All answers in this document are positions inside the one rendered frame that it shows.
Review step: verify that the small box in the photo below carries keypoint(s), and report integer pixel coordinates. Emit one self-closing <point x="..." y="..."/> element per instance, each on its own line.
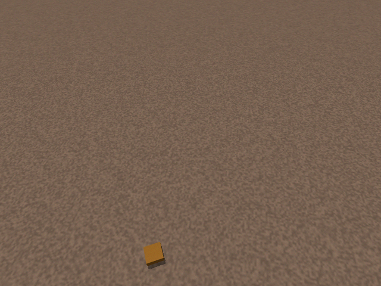
<point x="153" y="253"/>

